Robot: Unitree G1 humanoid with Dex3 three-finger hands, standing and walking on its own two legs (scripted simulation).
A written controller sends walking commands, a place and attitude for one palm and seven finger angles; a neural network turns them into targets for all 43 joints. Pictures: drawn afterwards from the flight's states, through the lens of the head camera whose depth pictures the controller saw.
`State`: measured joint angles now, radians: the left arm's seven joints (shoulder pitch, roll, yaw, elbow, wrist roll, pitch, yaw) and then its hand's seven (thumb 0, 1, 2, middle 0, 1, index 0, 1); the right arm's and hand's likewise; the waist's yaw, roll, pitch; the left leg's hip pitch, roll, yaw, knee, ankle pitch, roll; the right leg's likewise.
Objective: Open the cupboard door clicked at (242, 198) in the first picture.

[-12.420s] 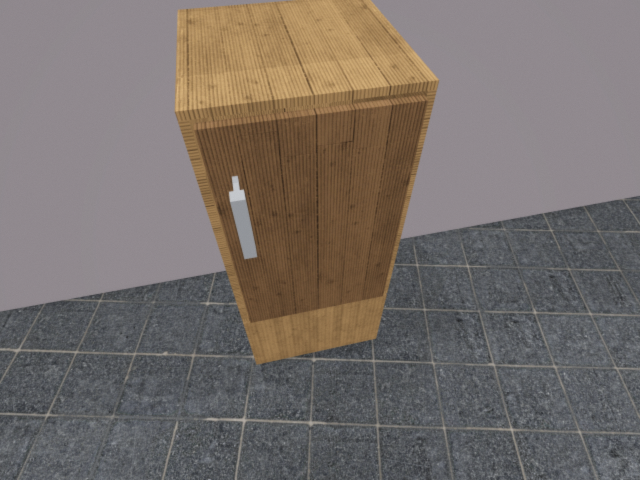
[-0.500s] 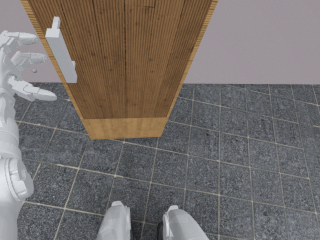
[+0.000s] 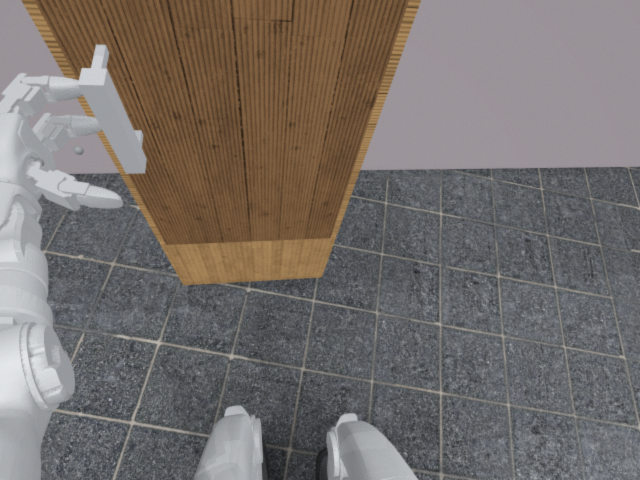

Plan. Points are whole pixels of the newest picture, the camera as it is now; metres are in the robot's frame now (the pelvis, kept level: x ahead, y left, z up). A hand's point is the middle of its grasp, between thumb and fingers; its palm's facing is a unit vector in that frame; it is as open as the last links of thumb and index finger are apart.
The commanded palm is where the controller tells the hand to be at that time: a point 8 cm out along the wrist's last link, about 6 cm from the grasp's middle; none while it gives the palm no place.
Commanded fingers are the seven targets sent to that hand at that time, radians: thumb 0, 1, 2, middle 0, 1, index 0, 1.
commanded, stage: slide the fingers in behind the handle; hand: left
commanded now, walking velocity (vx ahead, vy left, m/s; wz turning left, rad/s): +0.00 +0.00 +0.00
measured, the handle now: (119, 114) +0.55 +0.22 +0.06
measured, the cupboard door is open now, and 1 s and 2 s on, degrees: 0 0 0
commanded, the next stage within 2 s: close the thumb around the handle in 1.42 s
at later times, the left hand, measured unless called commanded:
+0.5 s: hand (96, 154) +0.48 +0.23 +0.06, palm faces +0.05 -1.00 -0.01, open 13.9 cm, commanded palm +0.46 +0.27 +0.06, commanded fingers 0.00 -0.50 0.30 -0.30 -1.20 -0.30 -1.20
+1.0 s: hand (136, 151) +0.49 +0.20 +0.06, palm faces +0.05 -1.00 +0.00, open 13.9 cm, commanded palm +0.47 +0.23 +0.06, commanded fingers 0.00 -0.50 0.30 -0.30 -1.20 -0.30 -1.20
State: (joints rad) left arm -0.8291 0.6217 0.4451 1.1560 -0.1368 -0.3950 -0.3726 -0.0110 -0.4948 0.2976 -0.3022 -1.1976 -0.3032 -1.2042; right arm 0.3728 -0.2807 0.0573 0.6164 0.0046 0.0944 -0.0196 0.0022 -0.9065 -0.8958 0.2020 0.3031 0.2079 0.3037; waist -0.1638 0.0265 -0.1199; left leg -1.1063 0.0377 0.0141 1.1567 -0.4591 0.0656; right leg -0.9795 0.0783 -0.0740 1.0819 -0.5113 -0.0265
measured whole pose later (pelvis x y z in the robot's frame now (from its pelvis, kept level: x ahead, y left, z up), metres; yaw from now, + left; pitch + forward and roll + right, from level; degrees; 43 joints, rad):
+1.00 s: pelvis +0.00 +0.00 +0.00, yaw +0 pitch +22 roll -5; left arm -0.83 0.45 0.35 1.14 -0.10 -0.45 -0.19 -0.01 -0.50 0.30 -0.30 -1.20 -0.30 -1.20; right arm 0.37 -0.26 0.04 0.62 -0.01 0.09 0.02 0.00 -0.91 -0.90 0.20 0.30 0.21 0.30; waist -0.16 0.03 -0.13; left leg -1.09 0.03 0.02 1.16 -0.46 0.07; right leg -0.96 0.07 -0.07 1.09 -0.52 -0.02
